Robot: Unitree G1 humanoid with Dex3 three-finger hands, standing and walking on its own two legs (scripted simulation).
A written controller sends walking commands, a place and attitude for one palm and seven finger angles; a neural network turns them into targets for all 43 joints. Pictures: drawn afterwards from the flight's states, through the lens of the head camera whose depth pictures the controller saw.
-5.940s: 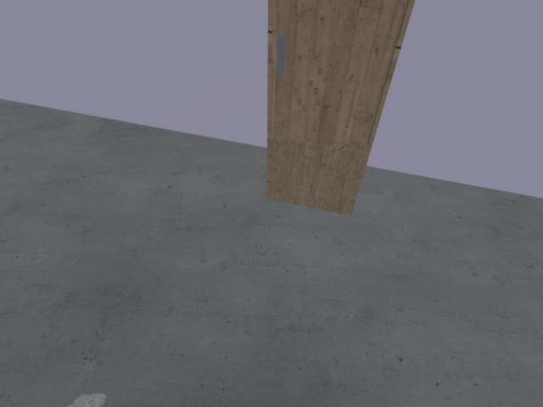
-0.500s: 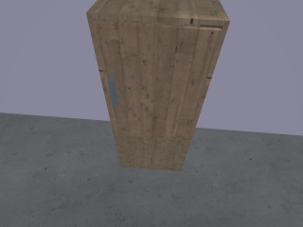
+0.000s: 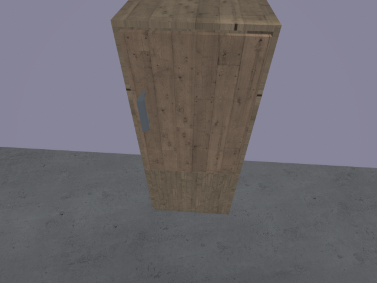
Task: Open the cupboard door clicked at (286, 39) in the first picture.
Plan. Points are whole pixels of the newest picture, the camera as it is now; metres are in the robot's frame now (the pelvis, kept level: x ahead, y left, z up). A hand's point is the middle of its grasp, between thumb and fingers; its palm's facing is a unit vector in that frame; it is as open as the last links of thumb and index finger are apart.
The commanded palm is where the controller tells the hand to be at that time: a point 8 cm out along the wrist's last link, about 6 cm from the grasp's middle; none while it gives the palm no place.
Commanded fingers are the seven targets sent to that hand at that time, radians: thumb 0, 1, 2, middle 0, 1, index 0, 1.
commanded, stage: look again from close up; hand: left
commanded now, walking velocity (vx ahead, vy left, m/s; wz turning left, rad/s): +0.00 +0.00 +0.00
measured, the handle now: (144, 111) +0.62 +0.18 +0.01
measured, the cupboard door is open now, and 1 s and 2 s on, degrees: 0 0 0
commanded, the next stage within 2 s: shuffle to correct the standing spot in 0.10 s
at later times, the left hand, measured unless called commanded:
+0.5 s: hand out of the picture -0.03 +0.14 -0.18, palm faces +0.08 -0.99 -0.15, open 7.4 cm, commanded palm none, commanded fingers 0.00 0.90 0.90 -0.20 -0.30 -0.20 -0.30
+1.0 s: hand out of the picture +0.07 +0.14 -0.18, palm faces +0.08 -0.98 -0.16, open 7.3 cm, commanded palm none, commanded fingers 0.00 0.90 0.90 -0.20 -0.30 -0.20 -0.30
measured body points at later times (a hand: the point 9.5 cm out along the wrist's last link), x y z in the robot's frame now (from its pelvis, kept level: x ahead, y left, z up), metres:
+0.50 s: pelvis +0.01 -0.02 -0.01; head -0.01 -0.01 +0.44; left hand -0.04 +0.20 -0.17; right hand -0.01 -0.24 -0.16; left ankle +0.01 +0.09 -0.74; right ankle +0.02 -0.14 -0.74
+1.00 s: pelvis +0.08 -0.01 +0.00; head +0.09 +0.00 +0.45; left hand +0.07 +0.20 -0.17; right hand +0.09 -0.24 -0.16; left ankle +0.09 +0.09 -0.74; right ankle +0.05 -0.12 -0.74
